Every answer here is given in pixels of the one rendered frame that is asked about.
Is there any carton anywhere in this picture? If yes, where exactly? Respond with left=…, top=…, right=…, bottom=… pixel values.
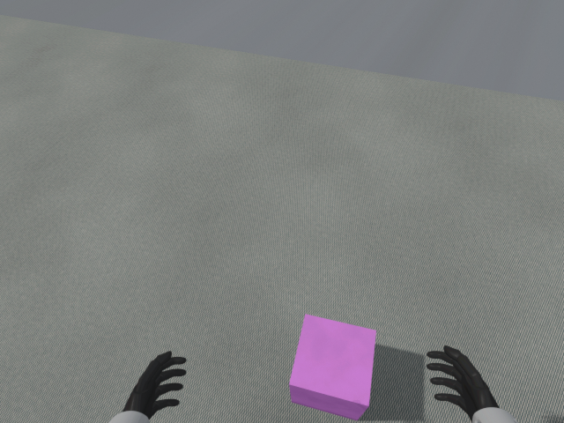
left=289, top=314, right=376, bottom=420

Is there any robot right hand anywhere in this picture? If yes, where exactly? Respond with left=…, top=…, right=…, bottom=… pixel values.
left=427, top=345, right=500, bottom=423

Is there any robot left hand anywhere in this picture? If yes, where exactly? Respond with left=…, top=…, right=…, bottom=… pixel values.
left=123, top=351, right=186, bottom=420

